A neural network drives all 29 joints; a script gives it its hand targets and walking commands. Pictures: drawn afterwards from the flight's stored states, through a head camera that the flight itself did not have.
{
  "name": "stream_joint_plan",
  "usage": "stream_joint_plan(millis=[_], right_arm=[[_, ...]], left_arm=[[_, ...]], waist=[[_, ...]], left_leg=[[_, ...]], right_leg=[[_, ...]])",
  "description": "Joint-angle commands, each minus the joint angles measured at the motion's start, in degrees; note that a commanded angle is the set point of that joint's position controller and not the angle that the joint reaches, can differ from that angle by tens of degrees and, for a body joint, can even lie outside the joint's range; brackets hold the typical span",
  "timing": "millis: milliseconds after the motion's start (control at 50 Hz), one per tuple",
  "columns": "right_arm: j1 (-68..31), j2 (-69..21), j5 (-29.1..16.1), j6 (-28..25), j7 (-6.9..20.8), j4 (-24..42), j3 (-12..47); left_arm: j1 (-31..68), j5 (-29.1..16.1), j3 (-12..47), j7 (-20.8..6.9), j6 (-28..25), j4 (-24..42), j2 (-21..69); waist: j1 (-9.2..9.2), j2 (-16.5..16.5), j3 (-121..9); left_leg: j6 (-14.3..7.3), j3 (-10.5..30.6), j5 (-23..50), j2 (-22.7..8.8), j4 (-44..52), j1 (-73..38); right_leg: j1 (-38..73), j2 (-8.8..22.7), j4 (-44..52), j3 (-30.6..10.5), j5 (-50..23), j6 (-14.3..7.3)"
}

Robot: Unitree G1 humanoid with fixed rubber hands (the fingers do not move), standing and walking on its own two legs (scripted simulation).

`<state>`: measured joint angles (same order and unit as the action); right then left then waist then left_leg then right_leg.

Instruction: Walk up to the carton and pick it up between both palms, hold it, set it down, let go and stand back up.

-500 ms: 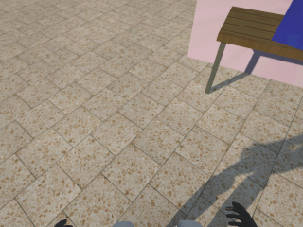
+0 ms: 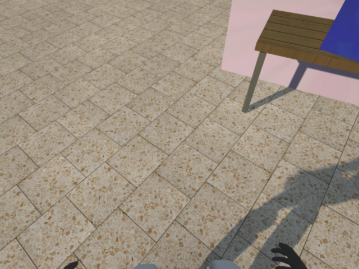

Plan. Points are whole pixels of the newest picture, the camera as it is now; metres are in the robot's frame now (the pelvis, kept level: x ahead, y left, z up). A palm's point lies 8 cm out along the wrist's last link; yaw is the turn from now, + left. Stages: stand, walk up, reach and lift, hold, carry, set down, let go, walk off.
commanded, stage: walk up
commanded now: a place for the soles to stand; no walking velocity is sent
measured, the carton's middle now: out of the picture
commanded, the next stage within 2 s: none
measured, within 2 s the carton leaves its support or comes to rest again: neither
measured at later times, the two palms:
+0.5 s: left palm out of the picture +0.13 +0.14 -0.10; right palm out of the picture +0.22 -0.47 -0.13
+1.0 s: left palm (206, 149) +0.47 -0.08 -0.12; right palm out of the picture +0.35 -0.70 -0.16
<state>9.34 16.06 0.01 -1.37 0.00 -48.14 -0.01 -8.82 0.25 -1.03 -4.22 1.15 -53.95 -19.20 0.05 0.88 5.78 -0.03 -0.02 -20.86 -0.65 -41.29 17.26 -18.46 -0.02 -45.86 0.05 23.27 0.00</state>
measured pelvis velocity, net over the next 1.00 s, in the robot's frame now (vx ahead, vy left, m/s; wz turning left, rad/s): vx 0.32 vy -0.38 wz -0.25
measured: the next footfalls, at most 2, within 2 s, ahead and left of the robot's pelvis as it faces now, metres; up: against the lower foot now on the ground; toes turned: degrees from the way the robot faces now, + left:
right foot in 0.26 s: +0.08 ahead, -0.18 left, +0.00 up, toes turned -3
left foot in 0.64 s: +0.27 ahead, -0.09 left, +0.00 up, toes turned -8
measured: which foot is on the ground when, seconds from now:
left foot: down 0.00-0.28, up 0.30-0.62, down 0.64-0.92, up 0.94-1.00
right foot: up 0.00-0.24, down 0.26-0.64, up 0.66-0.88, down 0.90-1.00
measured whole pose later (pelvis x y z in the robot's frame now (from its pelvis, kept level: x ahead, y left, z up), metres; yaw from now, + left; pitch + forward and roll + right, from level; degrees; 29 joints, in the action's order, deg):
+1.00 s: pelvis +0.32 -0.38 -0.05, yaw -15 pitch -4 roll +4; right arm 10.3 23.2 0.0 -3.6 -3.5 -48.1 0.0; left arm -11.8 0.3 -7.3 -3.7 -1.7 -50.5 -22.3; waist -0.4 0.5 8.1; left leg 3.4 -0.3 -35.2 -6.6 -68.7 15.7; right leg -24.2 0.0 -63.0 -4.2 35.2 -1.3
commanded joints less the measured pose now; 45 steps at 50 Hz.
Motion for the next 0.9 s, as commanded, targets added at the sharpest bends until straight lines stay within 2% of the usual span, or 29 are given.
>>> stream_joint_plan(millis=[0, 60, 120, 200, 220, 240, 260, 280, 300, 320, 340, 380, 400, 440, 500, 540, 560, 580, 600, 620, 640, 680, 700, 720, 760, 800, 820, 860, 880], right_arm=[[0.2, 26.1, 2.6, -4.8, -2.1, 2.0, -10.8], [-2.5, 25.7, 2.6, -4.6, -1.9, 3.8, -10.4], [-4.3, 27.7, 3.0, -4.6, -1.8, 4.4, -10.2], [-9.8, 27.9, 3.6, -4.0, -1.9, 5.6, -10.6], [-12.6, 26.3, 3.2, -3.9, -1.8, 6.0, -10.1], [-13.7, 22.0, 2.8, -3.2, -1.6, 5.9, -8.6], [-12.2, 15.6, 2.3, -2.9, -2.2, 6.7, -6.2], [-7.5, 18.1, 1.1, -3.0, -3.3, 6.1, -5.9], [-2.8, 18.9, 0.8, -3.3, -3.0, 6.1, -5.7], [-3.0, 18.9, 1.1, -3.0, -3.0, 4.0, -5.8], [-4.2, 20.5, 0.9, -2.8, -2.9, 3.6, -6.4], [-1.9, 18.3, 0.2, -1.6, -2.7, 2.9, -6.0], [-3.0, 19.2, 0.3, -1.4, -2.7, 3.1, -5.9], [-6.6, 18.2, 0.2, -1.4, -3.0, 3.5, -5.3], [-8.7, 18.8, 0.1, -1.7, -3.1, 3.5, -4.9], [-5.3, 19.9, -0.2, -1.9, -3.4, 2.1, -5.1], [3.0, 20.2, -0.2, -2.4, -3.7, 0.9, -5.9], [15.9, 21.9, -0.5, -3.0, -4.4, -2.7, -7.2], [25.8, 23.1, -1.3, -2.8, -5.4, -5.4, -9.5], [23.3, 25.4, 0.3, -2.4, -6.2, -4.4, -10.2], [17.3, 22.9, 0.1, -2.1, -6.8, -3.8, -9.4], [2.0, 25.5, -0.2, -3.3, -7.1, 1.0, -8.9], [-5.2, 25.5, 0.9, -4.2, -6.7, 2.7, -8.3], [-7.4, 22.8, 0.6, -4.7, -6.4, 3.5, -7.4], [-2.7, 23.7, 1.7, -6.0, -5.4, 2.5, -7.3], [-4.7, 26.6, 2.3, -6.5, -4.6, 3.6, -7.9], [-5.5, 27.4, 2.7, -6.6, -4.4, 3.2, -8.1], [-11.9, 26.4, 3.3, -6.0, -3.5, 5.0, -7.9], [-13.2, 22.4, 2.8, -5.5, -3.2, 5.3, -6.9]], left_arm=[[1.4, 3.5, -7.8, -2.0, -0.6, 7.3, -17.8], [-0.8, 2.9, -7.8, -3.4, 0.3, 8.6, -16.8], [-1.2, 2.1, -8.7, -4.1, 1.0, 9.1, -16.0], [-6.4, 1.7, -10.2, -4.3, 0.9, 7.5, -17.9], [-12.4, 1.1, -10.4, -3.8, 0.3, 4.9, -17.7], [-21.4, 1.8, -11.4, -2.6, -0.1, 1.3, -20.3], [-18.6, 0.7, -10.8, -1.9, -0.8, 2.3, -23.0], [-11.7, 0.1, -10.4, -1.1, -0.9, 5.7, -24.6], [-9.2, 0.6, -10.2, 0.0, -1.1, 8.5, -24.6], [-7.4, 0.3, -10.5, 0.5, -1.1, 9.0, -24.9], [-8.2, 1.1, -10.7, 1.1, -1.6, 8.5, -23.7], [-14.5, -0.2, -10.4, 3.1, -1.7, 6.9, -21.2], [-16.0, 0.2, -10.6, 3.6, -1.8, 7.1, -20.6], [-18.2, 1.0, -10.0, 4.2, -2.1, 8.8, -18.1], [-18.4, 1.3, -10.7, 5.1, -3.0, 9.1, -18.1], [-14.2, 1.3, -11.2, 5.1, -3.0, 10.5, -17.4], [-8.1, 1.2, -10.6, 4.9, -3.2, 12.0, -16.6], [-1.3, 1.2, -10.0, 5.2, -2.7, 14.1, -14.9], [2.5, 0.8, -9.6, 4.5, -2.8, 14.8, -14.5], [-1.7, 0.7, -7.4, 4.5, -3.2, 15.3, -7.6], [-5.2, 1.5, -7.8, 4.3, -3.0, 15.2, -11.8], [-0.6, 1.4, -8.7, 3.0, -2.5, 12.3, -17.3], [-4.4, 1.2, -9.2, 2.3, -2.1, 9.7, -17.4], [-7.2, 0.7, -9.9, 1.5, -1.6, 8.9, -17.7], [-5.9, 0.8, -10.0, 0.3, -1.9, 9.4, -15.0], [-2.9, 0.0, -9.8, -0.6, -1.2, 11.8, -12.8], [-0.5, -0.5, -8.9, -0.7, -1.9, 12.6, -11.6], [-17.4, -0.8, -10.1, -0.8, -3.0, 5.4, -13.1], [-29.6, -0.9, -12.0, 0.3, -3.2, -1.0, -17.0]], waist=[[1.17, 3.8, -2.7], [-0.1, 8.9, 0.3], [-0.84, 13.9, 4.1], [-5.24, 16.3, 1.9], [-8.84, 10.9, -0.3], [-13.58, -8.1, -0.6], [-12.05, -27.3, 5.0], [-7.27, -26.7, 7.7], [-4.21, -19.0, 3.3], [-4.23, -18.2, 1.1], [-3.69, -13.6, -0.8], [-6.43, -19.3, -4.7], [-6.07, -19.8, -6.1], [-7.56, -10.5, -9.4], [-6.97, -5.3, -12.7], [-3.71, -5.6, -13.0], [2.08, -5.8, -12.5], [8.91, 1.3, -15.2], [17.28, 12.6, -18.4], [12.67, 24.4, -22.0], [7.7, 10.5, -23.0], [5.11, 5.8, -2.4], [1.21, 9.4, 2.7], [-0.72, 5.2, 2.2], [0.29, 7.6, 8.2], [-1.05, 17.0, 7.9], [-1.41, 16.6, 9.4], [-10.7, 8.3, 0.8], [-17.45, -10.3, -0.8]], left_leg=[[-13.3, 24.8, -21.3, -24.2, 27.4, -16.0], [-10.2, 17.7, -20.4, -22.4, 30.5, -7.3], [-11.9, 15.8, -21.3, -21.9, 29.6, -2.8], [-10.2, 6.6, -19.6, -19.2, 21.2, 4.6], [-7.7, 1.2, -20.7, -15.4, 11.2, 9.8], [-4.3, -5.6, -16.3, -6.0, -15.1, 16.9], [-1.2, -4.5, -15.9, 4.8, -30.7, 29.7], [-1.2, 1.2, -15.5, 3.3, -29.9, 31.9], [-1.7, 2.3, -13.3, 1.7, -30.1, 29.7], [-1.5, 3.5, -12.9, 2.3, -33.8, 26.4], [-1.4, 3.0, -9.9, -0.1, -32.3, 27.0], [-2.0, 1.1, -7.1, -1.3, -30.1, 26.8], [-1.8, -0.9, -6.4, -0.8, -28.4, 25.5], [-1.4, -0.7, -5.7, -0.7, -23.6, 28.6], [-3.0, -2.9, -4.7, 1.0, -14.5, 27.8], [-4.2, -3.9, -1.1, 1.8, -5.6, 17.5], [-5.7, -7.3, -1.0, 3.0, 6.3, 0.2], [-6.3, -5.5, 6.7, 0.7, 16.8, -21.9], [-11.7, 0.8, 24.3, -6.3, 23.1, -41.6], [-19.3, 26.7, 25.4, -26.5, 11.9, -53.6], [-20.1, 30.9, 9.2, -28.0, 13.0, -47.9], [-23.2, 33.0, -6.9, -34.2, 26.0, -17.3], [-21.1, 30.6, -7.4, -33.3, 24.7, -10.2], [-17.3, 21.6, -0.2, -28.6, 22.9, -8.5], [-13.4, 14.8, 6.1, -22.1, 21.2, -3.6], [-9.8, 7.1, 16.3, -22.4, 16.1, -2.3], [-9.5, 4.9, 19.3, -21.1, 15.3, 1.7], [-6.4, -4.8, 14.3, -13.6, -4.4, 9.2], [-3.0, -7.1, 10.0, -5.5, -27.6, 13.3]], right_leg=[[-25.0, 5.4, -16.3, -6.3, 1.8, -0.1], [-20.9, 4.8, -16.8, -6.2, -0.1, 0.9], [-17.9, 6.3, -13.8, -4.2, -0.4, 1.1], [-4.0, 6.6, -2.5, 1.3, 5.2, -0.9], [5.1, 6.0, 6.6, 0.4, 0.3, -1.7], [13.5, 5.8, 20.6, -10.8, 7.3, -3.3], [9.5, 9.5, 34.6, -35.5, 11.2, -2.8], [8.7, 11.1, 40.8, -44.0, 5.5, -1.9], [13.5, 12.4, 38.6, -44.1, -6.2, -4.2], [14.0, 13.0, 41.5, -48.6, -12.8, 0.3], [19.9, 12.2, 34.3, -40.6, -22.4, -0.3], [27.9, 6.2, 23.8, -22.2, -52.8, 9.9], [27.8, 4.6, 22.7, -20.8, -59.2, 10.2], [33.9, 5.9, 20.9, -22.4, -56.1, 4.9], [37.6, 4.9, 21.3, -23.1, -60.7, 9.2], [28.4, 1.6, 18.7, -16.8, -62.1, 11.2], [15.8, -2.2, 12.4, -10.4, -73.1, 17.0], [-0.2, -3.7, -2.5, -10.1, -71.4, 18.5], [-12.9, -9.8, -28.3, -5.2, -47.3, 18.0], [-33.7, -9.2, -45.3, -13.2, 19.5, 11.2], [-31.3, -3.2, -41.4, -14.3, 12.5, 4.2], [-29.9, 0.4, -45.2, -15.0, 12.3, 3.2], [-27.8, 2.5, -47.5, -18.1, 10.8, 2.5], [-23.9, 3.2, -41.9, -17.5, 7.3, 2.1], [-22.3, 3.3, -34.9, -13.7, 3.5, 1.9], [-18.9, 8.5, -17.0, -13.7, 9.7, 1.0], [-14.9, 9.0, -8.7, -8.2, 9.4, 0.6], [11.1, 5.7, 9.4, -1.4, -8.0, 0.6], [18.6, -0.7, 14.8, -0.8, -13.1, 0.1]])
